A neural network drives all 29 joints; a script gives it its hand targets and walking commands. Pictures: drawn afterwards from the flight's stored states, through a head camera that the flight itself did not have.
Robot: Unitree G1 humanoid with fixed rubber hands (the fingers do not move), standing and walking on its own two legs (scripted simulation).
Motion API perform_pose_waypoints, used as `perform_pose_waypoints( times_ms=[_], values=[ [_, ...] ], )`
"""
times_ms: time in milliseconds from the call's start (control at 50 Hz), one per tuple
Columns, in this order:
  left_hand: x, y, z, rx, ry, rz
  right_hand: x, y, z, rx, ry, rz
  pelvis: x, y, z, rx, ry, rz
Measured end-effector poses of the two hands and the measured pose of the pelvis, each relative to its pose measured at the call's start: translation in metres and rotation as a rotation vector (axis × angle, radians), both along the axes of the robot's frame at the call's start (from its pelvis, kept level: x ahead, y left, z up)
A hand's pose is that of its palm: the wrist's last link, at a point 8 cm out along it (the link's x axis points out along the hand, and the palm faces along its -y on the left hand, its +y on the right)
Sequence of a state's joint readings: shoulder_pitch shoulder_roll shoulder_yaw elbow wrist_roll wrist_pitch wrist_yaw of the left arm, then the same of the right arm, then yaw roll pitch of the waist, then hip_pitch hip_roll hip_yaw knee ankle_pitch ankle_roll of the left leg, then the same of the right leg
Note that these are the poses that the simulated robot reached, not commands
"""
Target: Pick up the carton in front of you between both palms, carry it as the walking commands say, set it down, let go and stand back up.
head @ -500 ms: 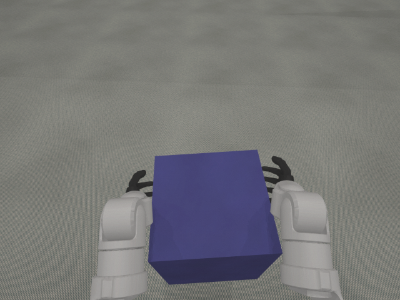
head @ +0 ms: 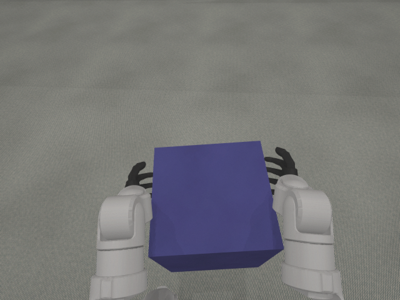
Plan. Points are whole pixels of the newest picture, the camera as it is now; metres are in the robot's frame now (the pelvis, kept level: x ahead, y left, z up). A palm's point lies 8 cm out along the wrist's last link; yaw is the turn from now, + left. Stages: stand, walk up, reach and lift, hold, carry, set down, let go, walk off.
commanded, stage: carry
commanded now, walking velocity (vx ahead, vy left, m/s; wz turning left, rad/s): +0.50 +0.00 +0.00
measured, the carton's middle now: (211, 213) +0.30 +0.00 -0.03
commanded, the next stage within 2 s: none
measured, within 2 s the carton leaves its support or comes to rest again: neither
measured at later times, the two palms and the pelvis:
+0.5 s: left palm (145, 99) +0.59 +0.17 +0.06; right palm (251, 87) +0.60 -0.11 +0.08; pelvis +0.29 +0.04 +0.00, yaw -2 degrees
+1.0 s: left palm (153, 85) +0.68 +0.17 +0.03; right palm (246, 73) +0.71 -0.12 +0.05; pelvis +0.41 +0.02 -0.01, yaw +0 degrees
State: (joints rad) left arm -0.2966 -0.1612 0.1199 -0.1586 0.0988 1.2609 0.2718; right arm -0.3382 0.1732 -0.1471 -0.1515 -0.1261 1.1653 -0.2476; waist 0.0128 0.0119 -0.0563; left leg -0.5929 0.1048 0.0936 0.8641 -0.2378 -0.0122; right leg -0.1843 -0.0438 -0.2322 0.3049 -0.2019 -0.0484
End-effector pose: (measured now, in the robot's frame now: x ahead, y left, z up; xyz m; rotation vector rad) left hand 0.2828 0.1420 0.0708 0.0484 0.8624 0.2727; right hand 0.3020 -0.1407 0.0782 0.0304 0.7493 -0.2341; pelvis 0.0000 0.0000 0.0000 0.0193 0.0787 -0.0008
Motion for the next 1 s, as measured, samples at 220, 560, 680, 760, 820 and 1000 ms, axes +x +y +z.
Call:
perform_pose_waypoints(
  times_ms=[220,560,680,760,820,1000],
  values=[
    [0.17,0.028,-0.007,-0.037,-0.094,-0.042,0.158,0.028,0.006,-0.045,-0.093,-0.031,0.165,0.035,-0.029,-0.004,-0.025,-0.03],
    [0.331,0.021,0.0,-0.037,-0.078,-0.016,0.325,0.022,0.011,-0.032,-0.076,-0.016,0.322,0.026,-0.009,-0.012,-0.03,-0.033],
    [0.38,0.007,0.009,-0.002,-0.084,-0.042,0.367,0.007,0.009,0.003,-0.084,-0.041,0.371,0.017,-0.014,-0.04,-0.02,-0.008],
    [0.399,0.006,0.001,-0.009,-0.056,-0.051,0.386,0.005,0.005,-0.011,-0.055,-0.043,0.39,0.014,-0.015,-0.036,-0.005,0.0],
    [0.404,0.008,-0.009,-0.01,-0.035,-0.051,0.396,0.008,-0.001,-0.028,-0.034,-0.024,0.398,0.013,-0.014,-0.033,0.0,0.002],
    [0.402,0.024,-0.039,0.012,-0.016,-0.046,0.405,0.025,-0.028,-0.076,-0.016,0.053,0.406,0.021,-0.014,-0.037,-0.002,0.006]
  ],
)
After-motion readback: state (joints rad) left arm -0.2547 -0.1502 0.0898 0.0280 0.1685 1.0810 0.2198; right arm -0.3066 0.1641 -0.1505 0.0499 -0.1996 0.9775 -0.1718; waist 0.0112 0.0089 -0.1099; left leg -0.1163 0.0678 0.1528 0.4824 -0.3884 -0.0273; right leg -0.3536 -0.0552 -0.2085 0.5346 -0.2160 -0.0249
